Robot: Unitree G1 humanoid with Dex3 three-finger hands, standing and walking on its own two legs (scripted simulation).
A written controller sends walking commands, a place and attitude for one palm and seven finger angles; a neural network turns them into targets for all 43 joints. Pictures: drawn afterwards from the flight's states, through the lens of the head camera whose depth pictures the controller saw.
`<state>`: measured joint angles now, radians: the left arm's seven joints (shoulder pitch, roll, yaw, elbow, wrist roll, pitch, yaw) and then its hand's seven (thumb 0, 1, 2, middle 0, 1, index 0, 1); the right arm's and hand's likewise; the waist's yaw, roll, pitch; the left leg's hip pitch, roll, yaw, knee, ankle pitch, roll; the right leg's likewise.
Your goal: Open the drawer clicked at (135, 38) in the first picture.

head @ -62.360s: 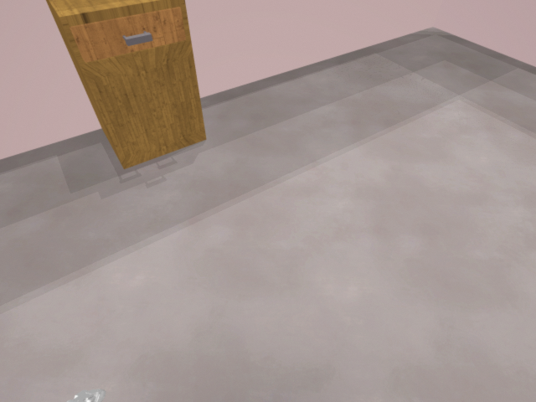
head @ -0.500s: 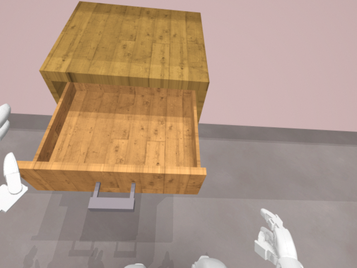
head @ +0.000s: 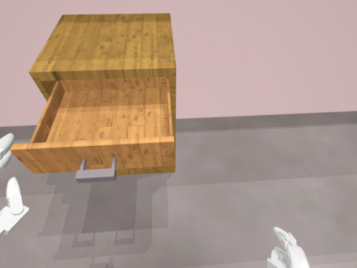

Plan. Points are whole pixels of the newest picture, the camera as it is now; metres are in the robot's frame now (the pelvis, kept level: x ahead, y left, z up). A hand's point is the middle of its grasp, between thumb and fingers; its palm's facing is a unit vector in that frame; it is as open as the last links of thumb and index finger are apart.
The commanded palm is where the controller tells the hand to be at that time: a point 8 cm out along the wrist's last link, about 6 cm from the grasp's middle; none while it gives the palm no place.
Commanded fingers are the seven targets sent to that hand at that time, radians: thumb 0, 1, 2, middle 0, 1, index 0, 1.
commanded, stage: stop stepping back and stand still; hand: left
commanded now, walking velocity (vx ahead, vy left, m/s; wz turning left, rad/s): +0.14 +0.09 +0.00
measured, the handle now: (97, 168) +0.40 +0.25 -0.10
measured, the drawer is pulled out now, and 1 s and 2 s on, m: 0.30 0.30 0.30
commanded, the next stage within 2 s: let the arm hang, fingers relaxed in 0.52 s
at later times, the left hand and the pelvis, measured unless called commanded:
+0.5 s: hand out of the picture +0.12 +0.24 +0.15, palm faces +0.42 -0.80 -0.42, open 7.4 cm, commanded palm +0.05 +0.29 +0.17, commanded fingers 0.00 0.90 0.90 -0.20 -0.30 -0.20 -0.30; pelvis -0.06 +0.00 -0.01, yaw +3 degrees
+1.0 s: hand out of the picture -0.04 +0.19 -0.18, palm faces +0.13 -0.98 -0.18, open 6.9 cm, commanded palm none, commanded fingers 0.00 0.90 0.90 -0.20 -0.30 -0.20 -0.30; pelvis -0.06 +0.01 -0.01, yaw +4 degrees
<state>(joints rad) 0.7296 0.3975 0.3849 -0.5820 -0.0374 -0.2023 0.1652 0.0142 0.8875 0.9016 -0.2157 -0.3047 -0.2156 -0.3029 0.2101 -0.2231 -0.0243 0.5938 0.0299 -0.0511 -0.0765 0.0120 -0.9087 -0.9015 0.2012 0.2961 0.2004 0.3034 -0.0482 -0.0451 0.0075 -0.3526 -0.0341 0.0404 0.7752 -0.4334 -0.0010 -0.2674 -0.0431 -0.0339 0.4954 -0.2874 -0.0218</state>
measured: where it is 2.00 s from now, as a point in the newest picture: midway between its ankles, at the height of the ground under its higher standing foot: outside the picture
